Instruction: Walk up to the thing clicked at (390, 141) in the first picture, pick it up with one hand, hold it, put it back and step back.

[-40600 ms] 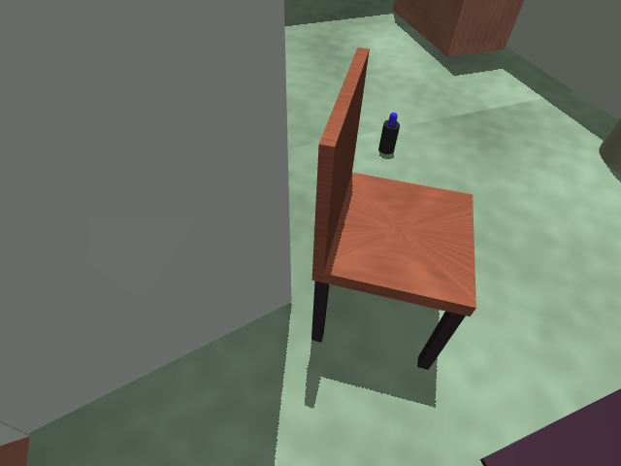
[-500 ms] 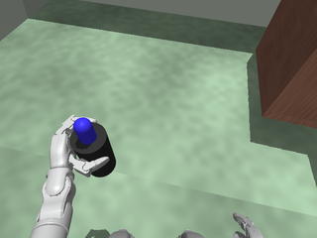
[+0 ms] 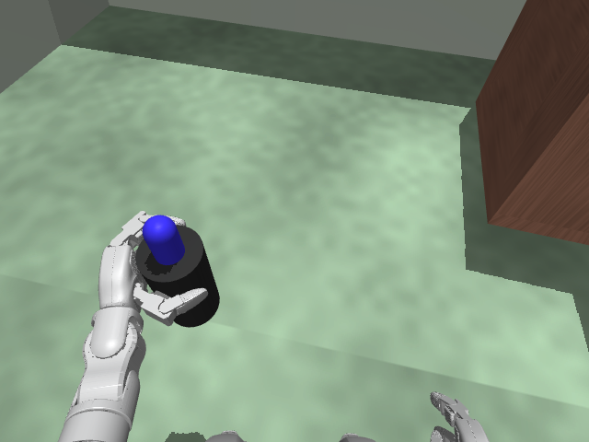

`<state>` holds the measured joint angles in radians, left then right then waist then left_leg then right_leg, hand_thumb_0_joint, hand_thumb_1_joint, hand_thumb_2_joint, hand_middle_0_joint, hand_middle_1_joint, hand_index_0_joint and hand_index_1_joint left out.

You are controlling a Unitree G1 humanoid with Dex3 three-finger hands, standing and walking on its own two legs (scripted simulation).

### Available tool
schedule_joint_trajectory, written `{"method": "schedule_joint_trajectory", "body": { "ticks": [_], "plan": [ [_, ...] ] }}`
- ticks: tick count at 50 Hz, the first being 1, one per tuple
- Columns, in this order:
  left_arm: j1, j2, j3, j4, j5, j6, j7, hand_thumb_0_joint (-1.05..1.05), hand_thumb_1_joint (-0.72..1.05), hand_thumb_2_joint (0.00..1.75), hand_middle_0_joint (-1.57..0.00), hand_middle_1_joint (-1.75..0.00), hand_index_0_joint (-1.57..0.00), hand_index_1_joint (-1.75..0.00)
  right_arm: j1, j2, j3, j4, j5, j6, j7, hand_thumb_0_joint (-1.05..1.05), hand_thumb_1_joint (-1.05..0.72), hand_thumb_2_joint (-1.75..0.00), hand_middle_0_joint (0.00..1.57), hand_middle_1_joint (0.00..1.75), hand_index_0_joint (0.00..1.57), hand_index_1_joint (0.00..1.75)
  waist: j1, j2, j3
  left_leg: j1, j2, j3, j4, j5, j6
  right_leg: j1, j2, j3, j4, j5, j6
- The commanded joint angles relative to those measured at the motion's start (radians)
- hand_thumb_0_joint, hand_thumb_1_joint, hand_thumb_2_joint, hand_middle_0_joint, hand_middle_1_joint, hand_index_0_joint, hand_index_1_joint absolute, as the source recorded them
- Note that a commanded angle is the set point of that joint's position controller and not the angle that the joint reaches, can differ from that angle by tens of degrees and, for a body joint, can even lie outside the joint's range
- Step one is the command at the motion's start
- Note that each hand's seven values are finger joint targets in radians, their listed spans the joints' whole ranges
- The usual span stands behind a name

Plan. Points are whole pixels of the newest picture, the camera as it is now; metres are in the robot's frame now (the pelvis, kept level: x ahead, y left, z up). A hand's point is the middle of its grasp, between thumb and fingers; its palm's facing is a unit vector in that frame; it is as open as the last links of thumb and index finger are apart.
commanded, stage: hold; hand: left
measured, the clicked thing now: (178, 269) +0.33 +0.16 +0.04
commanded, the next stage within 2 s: crouch in 1.90 s
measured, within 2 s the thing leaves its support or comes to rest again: neither
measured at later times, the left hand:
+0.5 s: hand (168, 266) +0.33 +0.17 +0.04, palm faces +0.14 -0.99 -0.01, open 11.3 cm
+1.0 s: hand (169, 268) +0.33 +0.17 +0.04, palm faces +0.15 -0.99 +0.00, open 11.3 cm
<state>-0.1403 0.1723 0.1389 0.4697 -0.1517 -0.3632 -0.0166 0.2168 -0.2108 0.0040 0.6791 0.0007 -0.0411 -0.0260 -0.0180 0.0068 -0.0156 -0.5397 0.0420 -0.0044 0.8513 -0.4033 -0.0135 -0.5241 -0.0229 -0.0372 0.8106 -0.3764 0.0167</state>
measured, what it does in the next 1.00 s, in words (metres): stands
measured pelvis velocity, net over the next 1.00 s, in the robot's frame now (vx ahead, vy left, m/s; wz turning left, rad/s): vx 0.00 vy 0.00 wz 0.00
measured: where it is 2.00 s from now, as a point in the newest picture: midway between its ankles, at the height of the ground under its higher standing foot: outside the picture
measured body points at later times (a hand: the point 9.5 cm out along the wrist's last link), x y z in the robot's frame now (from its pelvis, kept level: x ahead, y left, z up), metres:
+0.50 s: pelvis +0.00 +0.00 +0.00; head +0.04 +0.01 +0.45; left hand +0.32 +0.23 +0.04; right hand +0.14 -0.24 -0.10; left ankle +0.02 +0.12 -0.70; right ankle +0.02 -0.13 -0.70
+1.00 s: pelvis +0.00 +0.00 +0.00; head +0.05 +0.01 +0.45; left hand +0.32 +0.23 +0.04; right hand +0.14 -0.24 -0.11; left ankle +0.02 +0.12 -0.70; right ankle +0.02 -0.13 -0.70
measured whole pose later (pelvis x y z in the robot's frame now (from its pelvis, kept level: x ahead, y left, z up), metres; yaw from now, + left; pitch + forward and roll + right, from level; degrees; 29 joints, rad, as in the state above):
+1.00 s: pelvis +0.00 +0.00 +0.00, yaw +0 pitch +5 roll -1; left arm -0.13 0.17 0.15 0.49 -0.16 -0.39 -0.03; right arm 0.22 -0.21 0.00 0.68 0.00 -0.05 -0.02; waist -0.02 0.00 -0.01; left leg -0.53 0.04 -0.01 0.83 -0.40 -0.02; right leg -0.51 -0.02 -0.04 0.80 -0.38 0.02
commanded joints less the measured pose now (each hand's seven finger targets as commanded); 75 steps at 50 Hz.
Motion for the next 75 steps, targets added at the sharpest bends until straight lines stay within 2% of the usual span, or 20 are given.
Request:
{"method": "schedule_joint_trajectory", "body": {
  "ticks": [1,4,6,7,9,17,18,28,30,33,36,41,47,54,63,65,66,67,72,75],
  "plan": [
    [-0.367,0.125,0.042,-0.315,-0.024,-0.108,0.003,0.0,0.02,1.2,-1.2,-1.36,-1.21,-1.37,-0.028,-0.129,-0.049,-0.126,-0.001,-0.041,-0.012,0.0,-0.91,-0.9,0.2,0.3,0.2,0.3,-0.009,0.044,-0.326,0.147,-0.032,0.004,-0.14,0.181,0.008,0.14,0.024,-0.005,-0.12,0.21,-0.023],
    [-0.353,0.141,0.071,-0.287,-0.032,-0.11,0.0,0.0,0.01,1.21,-1.2,-1.36,-1.21,-1.37,-0.027,-0.128,-0.048,-0.122,-0.001,-0.046,-0.012,0.0,-0.91,-0.9,0.2,0.3,0.2,0.3,-0.005,0.018,-0.321,0.133,-0.035,0.008,-0.125,0.215,0.013,0.15,0.022,0.0,-0.121,0.25,-0.018],
    [-0.34,0.106,0.033,-0.293,-0.03,-0.111,-0.002,0.0,-0.01,1.21,-1.2,-1.37,-1.2,-1.38,-0.034,-0.127,-0.047,-0.124,0.002,-0.045,-0.011,0.0,-0.91,-0.91,0.2,0.3,0.2,0.3,-0.008,0.017,-0.29,0.135,-0.035,0.01,-0.135,0.199,0.013,0.135,0.02,0.0,-0.127,0.235,-0.019],
    [-0.345,0.13,0.054,-0.299,-0.03,-0.114,-0.001,0.0,-0.01,1.21,-1.2,-1.37,-1.21,-1.39,-0.03,-0.132,-0.05,-0.123,0.001,-0.045,-0.012,0.0,-0.91,-0.91,0.2,0.3,0.2,0.3,-0.006,0.028,-0.308,0.142,-0.035,0.01,-0.133,0.203,0.013,0.138,0.02,0.001,-0.126,0.238,-0.019],
    [-0.355,0.113,0.025,-0.321,-0.026,-0.116,-0.004,0.0,-0.02,1.19,-1.2,-1.36,-1.21,-1.37,-0.037,-0.131,-0.05,-0.127,0.001,-0.048,-0.01,0.0,-0.91,-0.91,0.2,0.3,0.2,0.3,-0.011,0.039,-0.314,0.16,-0.032,0.004,-0.143,0.198,0.009,0.13,0.023,-0.005,-0.122,0.227,-0.022],
    [-0.367,0.144,0.066,-0.321,-0.027,-0.115,0.008,0.0,0.0,1.19,-1.18,-1.34,-1.19,-1.36,-0.026,-0.134,-0.053,-0.118,0.001,-0.048,-0.011,0.0,-0.91,-0.91,0.2,0.3,0.2,0.3,-0.007,0.024,-0.324,0.154,-0.031,0.003,-0.141,0.226,0.012,0.155,0.023,-0.005,-0.123,0.256,-0.02],
    [-0.35,0.12,0.048,-0.289,-0.025,-0.113,0.008,0.0,0.0,1.2,-1.19,-1.35,-1.19,-1.36,-0.039,-0.129,-0.05,-0.119,0.003,-0.046,-0.009,0.0,-0.91,-0.91,0.2,0.3,0.2,0.3,-0.005,0.028,-0.277,0.136,-0.031,0.002,-0.15,0.197,0.009,0.137,0.023,-0.007,-0.126,0.225,-0.023],
    [-0.356,0.132,0.058,-0.301,-0.031,-0.123,-0.002,0.0,0.01,1.2,-1.19,-1.35,-1.2,-1.37,-0.02,-0.131,-0.051,-0.121,0.0,-0.047,-0.005,0.0,-0.91,-0.91,0.2,0.3,0.2,0.3,-0.006,0.047,-0.338,0.168,-0.029,-0.001,-0.137,0.263,0.006,0.157,0.027,-0.009,-0.109,0.281,-0.024],
    [-0.355,0.105,0.025,-0.289,-0.029,-0.119,-0.006,0.0,-0.02,1.19,-1.19,-1.35,-1.19,-1.36,-0.016,-0.14,-0.056,-0.116,0.002,-0.047,-0.005,0.0,-0.91,-0.91,0.2,0.3,0.2,0.3,-0.015,0.039,-0.318,0.177,-0.024,-0.005,-0.143,0.25,0.004,0.133,0.029,-0.013,-0.111,0.263,-0.026],
    [-0.358,0.112,0.029,-0.265,-0.029,-0.112,-0.007,0.0,0.01,1.19,-1.19,-1.35,-1.2,-1.36,-0.014,-0.139,-0.055,-0.111,0.0,-0.051,-0.006,0.0,-0.91,-0.9,0.2,0.3,0.2,0.3,-0.023,0.024,-0.292,0.156,-0.025,-0.007,-0.142,0.229,0.009,0.117,0.029,-0.014,-0.116,0.247,-0.024],
    [-0.375,0.153,0.076,-0.301,-0.03,-0.129,0.002,0.0,0.0,1.2,-1.21,-1.36,-1.22,-1.37,-0.028,-0.134,-0.054,-0.118,0.0,-0.05,-0.003,0.0,-0.91,-0.9,0.2,0.3,0.2,0.3,0.005,0.043,-0.305,0.144,-0.03,-0.005,-0.148,0.188,0.008,0.133,0.025,-0.011,-0.12,0.207,-0.025],
    [-0.293,0.125,0.059,-0.263,-0.03,-0.116,-0.002,0.0,0.0,1.21,-1.19,-1.36,-1.2,-1.38,-0.024,-0.139,-0.056,-0.12,0.004,-0.047,-0.006,0.0,-0.91,-0.91,0.2,0.3,0.2,0.3,-0.001,0.016,-0.316,0.163,-0.029,-0.001,-0.144,0.25,0.008,0.155,0.027,-0.011,-0.116,0.269,-0.023],
    [-0.317,0.125,0.064,-0.25,-0.03,-0.125,-0.008,0.0,0.01,1.21,-1.19,-1.37,-1.21,-1.38,-0.032,-0.13,-0.053,-0.122,0.001,-0.042,-0.007,0.0,-0.9,-0.9,0.2,0.3,0.2,0.3,-0.009,-0.007,-0.287,0.125,-0.034,0.008,-0.138,0.183,0.018,0.135,0.019,-0.001,-0.134,0.221,-0.016],
    [-0.341,0.123,0.043,-0.315,-0.032,-0.134,-0.01,0.0,0.02,1.21,-1.19,-1.36,-1.2,-1.37,-0.02,-0.136,-0.054,-0.121,0.0,-0.049,-0.005,0.0,-0.9,-0.9,0.2,0.3,0.2,0.3,-0.015,0.025,-0.333,0.161,-0.029,-0.003,-0.127,0.253,0.012,0.147,0.026,-0.007,-0.109,0.279,-0.021],
    [-0.332,0.125,0.048,-0.282,-0.026,-0.127,-0.005,0.0,0.01,1.21,-1.19,-1.36,-1.2,-1.37,-0.038,-0.136,-0.056,-0.126,0.002,-0.045,-0.005,0.0,-0.9,-0.9,0.2,0.3,0.2,0.3,-0.004,0.02,-0.287,0.128,-0.032,0.001,-0.14,0.176,0.012,0.124,0.024,-0.007,-0.122,0.206,-0.023],
    [-0.322,0.152,0.068,-0.318,-0.027,-0.13,-0.005,0.0,0.01,1.2,-1.19,-1.35,-1.2,-1.36,-0.029,-0.135,-0.056,-0.126,0.001,-0.044,-0.005,0.0,-0.9,-0.9,0.2,0.3,0.2,0.3,0.004,0.059,-0.337,0.156,-0.032,-0.001,-0.135,0.232,0.008,0.144,0.026,-0.008,-0.11,0.252,-0.024],
    [-0.318,0.121,0.035,-0.306,-0.025,-0.125,-0.006,0.0,0.01,1.2,-1.18,-1.35,-1.19,-1.35,-0.032,-0.134,-0.055,-0.131,0.002,-0.044,-0.004,0.0,-0.9,-0.9,0.2,0.3,0.2,0.3,-0.009,0.039,-0.322,0.155,-0.032,0.001,-0.134,0.232,0.009,0.141,0.026,-0.008,-0.113,0.254,-0.024],
    [-0.336,0.138,0.066,-0.29,-0.031,-0.122,-0.002,0.0,0.01,1.2,-1.19,-1.35,-1.2,-1.36,-0.019,-0.137,-0.056,-0.118,0.0,-0.044,-0.007,0.0,-0.9,-0.9,0.2,0.3,0.2,0.3,-0.009,0.027,-0.322,0.146,-0.029,-0.002,-0.126,0.244,0.011,0.14,0.027,-0.009,-0.109,0.266,-0.022],
    [-0.312,0.127,0.067,-0.273,-0.031,-0.134,-0.003,0.0,0.01,1.22,-1.2,-1.38,-1.22,-1.39,-0.036,-0.128,-0.053,-0.127,-0.002,-0.045,-0.003,0.0,-0.9,-0.9,0.2,0.3,0.2,0.3,0.0,0.011,-0.288,0.111,-0.033,0.003,-0.128,0.183,0.015,0.127,0.024,-0.005,-0.115,0.215,-0.02],
    [-0.298,0.146,0.065,-0.314,-0.022,-0.136,-0.005,0.0,0.02,1.21,-1.18,-1.36,-1.19,-1.37,-0.019,-0.133,-0.056,-0.127,-0.002,-0.043,-0.007,0.0,-0.9,-0.9,0.2,0.3,0.2,0.3,0.0,0.037,-0.353,0.149,-0.034,0.005,-0.114,0.259,0.013,0.15,0.023,-0.002,-0.102,0.289,-0.021]
  ]
}}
